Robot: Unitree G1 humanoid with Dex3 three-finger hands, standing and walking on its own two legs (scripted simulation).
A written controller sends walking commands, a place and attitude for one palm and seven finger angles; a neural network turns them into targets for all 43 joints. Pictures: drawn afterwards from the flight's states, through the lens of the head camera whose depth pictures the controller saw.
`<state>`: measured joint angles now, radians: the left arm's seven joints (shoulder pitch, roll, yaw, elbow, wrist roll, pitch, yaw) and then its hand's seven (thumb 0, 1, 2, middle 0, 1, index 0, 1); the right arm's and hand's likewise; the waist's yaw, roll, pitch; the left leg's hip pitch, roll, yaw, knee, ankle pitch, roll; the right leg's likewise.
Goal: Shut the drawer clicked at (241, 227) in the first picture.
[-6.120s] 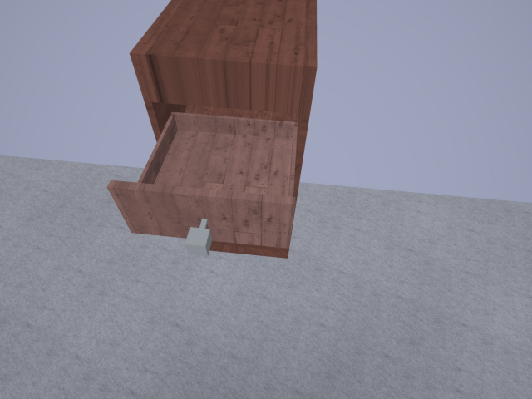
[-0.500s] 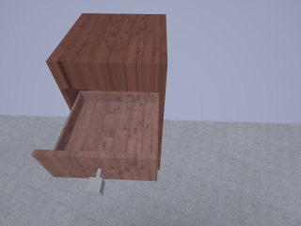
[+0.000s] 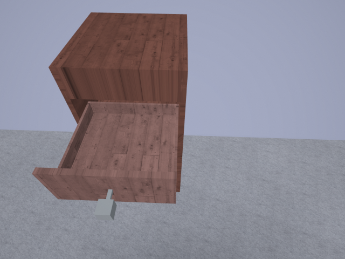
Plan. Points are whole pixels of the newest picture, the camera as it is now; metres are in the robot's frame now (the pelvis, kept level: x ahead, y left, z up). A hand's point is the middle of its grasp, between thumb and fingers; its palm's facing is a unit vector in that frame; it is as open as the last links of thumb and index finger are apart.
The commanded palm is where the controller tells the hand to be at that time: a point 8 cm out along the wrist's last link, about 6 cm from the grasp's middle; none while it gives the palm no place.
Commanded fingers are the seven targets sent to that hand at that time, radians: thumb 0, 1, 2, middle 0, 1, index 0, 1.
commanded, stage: raise the hand and make a fist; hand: left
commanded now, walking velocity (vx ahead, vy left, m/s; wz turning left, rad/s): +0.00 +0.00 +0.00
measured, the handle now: (107, 202) +0.28 +0.21 -0.11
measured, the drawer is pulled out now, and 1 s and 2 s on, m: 0.30 0.28 0.28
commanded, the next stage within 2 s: bring the fist close to the handle in 1.92 s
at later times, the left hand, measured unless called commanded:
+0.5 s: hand out of the picture +0.12 +0.14 -0.06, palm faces +0.03 -1.00 +0.00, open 5.7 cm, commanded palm +0.10 +0.21 -0.05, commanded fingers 0.00 0.90 0.90 -0.70 -0.84 -0.70 -0.84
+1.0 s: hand out of the picture +0.13 +0.16 -0.04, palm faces +0.02 -1.00 -0.02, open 3.4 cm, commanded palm +0.08 +0.21 -0.03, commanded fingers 0.00 0.90 0.90 -1.20 -1.38 -1.20 -1.38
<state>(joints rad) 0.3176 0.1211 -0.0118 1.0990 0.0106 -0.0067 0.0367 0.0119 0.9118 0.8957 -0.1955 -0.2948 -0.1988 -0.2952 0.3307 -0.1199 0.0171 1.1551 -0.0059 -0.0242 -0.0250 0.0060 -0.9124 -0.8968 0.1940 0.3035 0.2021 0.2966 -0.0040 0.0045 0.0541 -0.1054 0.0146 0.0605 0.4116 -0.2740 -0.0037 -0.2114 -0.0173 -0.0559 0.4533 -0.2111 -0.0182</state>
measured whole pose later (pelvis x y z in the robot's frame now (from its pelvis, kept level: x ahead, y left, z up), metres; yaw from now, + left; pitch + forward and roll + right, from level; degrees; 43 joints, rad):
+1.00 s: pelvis -0.02 +0.01 -0.10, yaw +3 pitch +16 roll -2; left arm 0.73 0.16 -0.01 -0.30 -0.17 -0.43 -0.16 0.02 0.90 0.90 -1.00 -1.17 -1.01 -1.17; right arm 0.24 -0.24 -0.05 0.49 0.02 -0.19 -0.03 0.02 -0.91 -0.90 0.20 0.30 0.21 0.30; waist 0.00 0.03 -0.15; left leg -0.90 0.02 -0.01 1.22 -0.60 0.01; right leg -0.94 -0.05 -0.10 1.16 -0.49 -0.01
